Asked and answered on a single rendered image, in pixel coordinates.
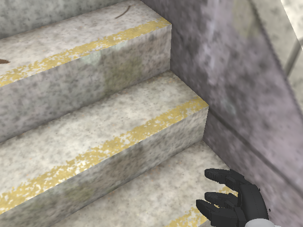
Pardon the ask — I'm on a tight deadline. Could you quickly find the robot right hand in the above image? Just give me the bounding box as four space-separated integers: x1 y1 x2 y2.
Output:
196 168 271 227

